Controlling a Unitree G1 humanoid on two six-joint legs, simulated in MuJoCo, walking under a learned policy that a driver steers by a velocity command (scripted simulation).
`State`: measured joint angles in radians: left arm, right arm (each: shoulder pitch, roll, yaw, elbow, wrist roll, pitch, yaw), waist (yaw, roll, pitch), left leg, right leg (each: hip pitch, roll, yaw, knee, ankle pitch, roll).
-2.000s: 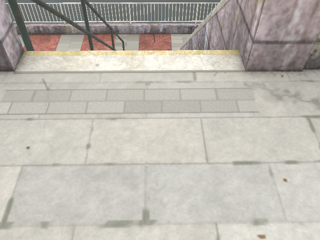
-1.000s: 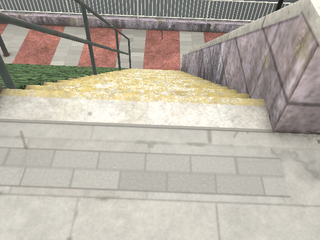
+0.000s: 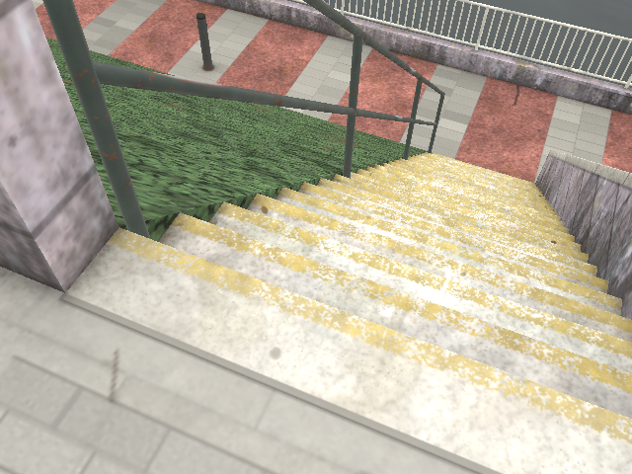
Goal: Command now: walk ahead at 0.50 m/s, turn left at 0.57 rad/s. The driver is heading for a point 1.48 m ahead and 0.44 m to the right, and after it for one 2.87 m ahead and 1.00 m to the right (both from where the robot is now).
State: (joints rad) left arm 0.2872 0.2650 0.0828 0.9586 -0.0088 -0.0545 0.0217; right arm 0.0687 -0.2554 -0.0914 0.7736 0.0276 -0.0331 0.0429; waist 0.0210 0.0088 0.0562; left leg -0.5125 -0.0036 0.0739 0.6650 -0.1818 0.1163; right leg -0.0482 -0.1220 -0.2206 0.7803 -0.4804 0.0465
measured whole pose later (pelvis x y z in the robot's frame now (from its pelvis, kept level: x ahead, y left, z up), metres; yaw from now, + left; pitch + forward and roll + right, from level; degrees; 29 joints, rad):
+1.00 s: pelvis +0.56 -0.02 +0.02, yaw -16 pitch +2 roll +0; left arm 0.46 0.27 0.05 0.82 0.07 -0.10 -0.09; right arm 0.09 -0.22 0.02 0.71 -0.08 -0.03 0.01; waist 0.07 0.02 -0.02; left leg -0.55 0.04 -0.04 0.65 -0.11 -0.04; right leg -0.13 0.17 0.20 0.43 -0.32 -0.11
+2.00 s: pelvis +0.85 -0.26 -0.23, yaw -34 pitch +2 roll -2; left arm 0.59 0.10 -0.05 1.11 0.08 -0.11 -0.02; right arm 0.28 -0.22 0.03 0.93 -0.09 -0.05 0.07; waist 0.07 0.05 -0.05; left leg -0.96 0.11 -0.08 1.08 0.41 0.02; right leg -0.46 0.04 -0.11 0.97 -0.55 -0.08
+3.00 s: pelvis +1.26 -0.49 -0.59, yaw -29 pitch +0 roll -2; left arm 0.45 0.21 0.01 1.09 0.13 -0.06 -0.06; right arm 0.40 -0.20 0.00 1.02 -0.10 -0.06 0.10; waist 0.00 0.03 -0.04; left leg -0.83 0.05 -0.09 1.46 -0.08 0.13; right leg -0.25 0.06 -0.12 0.55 -0.31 -0.08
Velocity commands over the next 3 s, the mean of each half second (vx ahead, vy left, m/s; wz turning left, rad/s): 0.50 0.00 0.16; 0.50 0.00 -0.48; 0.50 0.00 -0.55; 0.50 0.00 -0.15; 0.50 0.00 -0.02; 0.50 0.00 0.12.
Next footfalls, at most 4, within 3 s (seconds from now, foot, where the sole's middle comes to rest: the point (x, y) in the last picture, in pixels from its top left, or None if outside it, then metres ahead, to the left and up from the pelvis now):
0.52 right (367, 439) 0.51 -0.07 -0.75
1.06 left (301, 341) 0.73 0.07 -0.75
1.68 right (459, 353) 0.82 -0.34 -0.95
2.26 left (409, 297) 1.11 -0.26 -1.15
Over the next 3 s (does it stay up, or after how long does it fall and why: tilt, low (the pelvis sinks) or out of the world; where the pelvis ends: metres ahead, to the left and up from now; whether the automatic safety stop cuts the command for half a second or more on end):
stays up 1.26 -0.49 -0.59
